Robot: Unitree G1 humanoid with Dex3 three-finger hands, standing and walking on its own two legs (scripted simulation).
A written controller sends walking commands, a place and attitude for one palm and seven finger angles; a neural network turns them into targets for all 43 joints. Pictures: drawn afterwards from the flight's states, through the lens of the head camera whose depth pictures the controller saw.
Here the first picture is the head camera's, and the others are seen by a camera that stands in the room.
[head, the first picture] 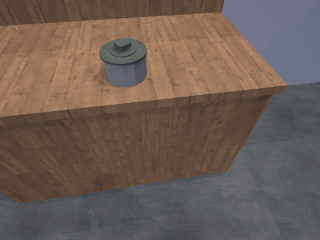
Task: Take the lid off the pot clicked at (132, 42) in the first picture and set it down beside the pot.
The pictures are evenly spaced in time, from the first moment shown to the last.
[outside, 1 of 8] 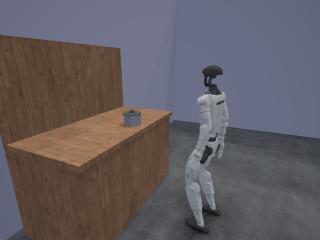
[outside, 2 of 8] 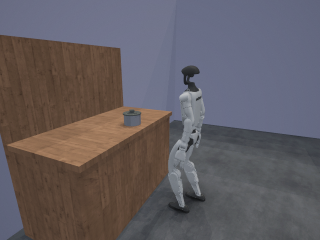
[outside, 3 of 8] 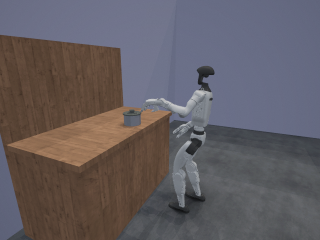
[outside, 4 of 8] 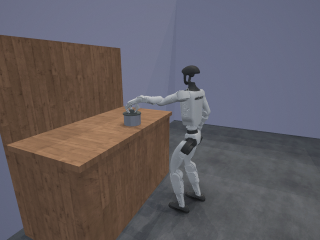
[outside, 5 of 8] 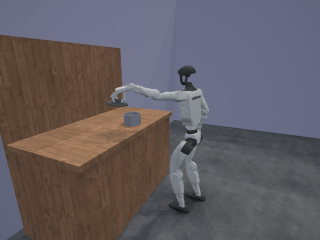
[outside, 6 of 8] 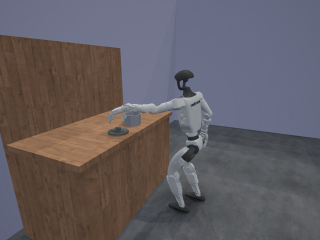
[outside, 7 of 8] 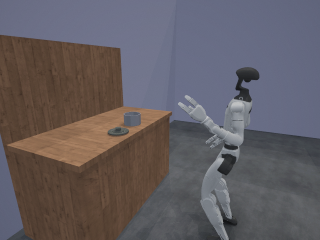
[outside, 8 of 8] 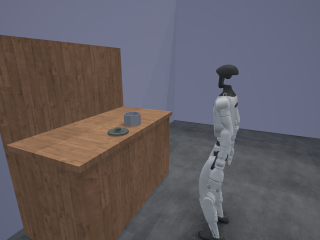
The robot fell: no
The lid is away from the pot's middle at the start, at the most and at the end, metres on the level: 0.00 0.25 0.25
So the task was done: yes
